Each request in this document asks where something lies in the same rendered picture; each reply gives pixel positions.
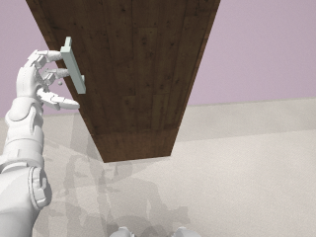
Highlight left robot forearm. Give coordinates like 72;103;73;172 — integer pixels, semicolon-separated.
0;97;44;174

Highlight robot right shin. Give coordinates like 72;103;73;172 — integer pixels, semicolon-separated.
175;227;187;233

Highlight robot left shin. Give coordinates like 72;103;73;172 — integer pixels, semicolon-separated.
118;227;129;231

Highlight cupboard door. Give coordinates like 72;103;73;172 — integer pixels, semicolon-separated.
33;0;215;135

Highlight robot shin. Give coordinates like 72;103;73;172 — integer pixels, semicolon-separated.
175;227;187;233
118;227;129;231

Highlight robot left hand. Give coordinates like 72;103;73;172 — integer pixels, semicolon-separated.
16;49;80;111

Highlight handle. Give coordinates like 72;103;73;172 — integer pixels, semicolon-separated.
60;37;86;94

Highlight robot left upper arm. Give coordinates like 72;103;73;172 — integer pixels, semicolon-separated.
0;166;52;237

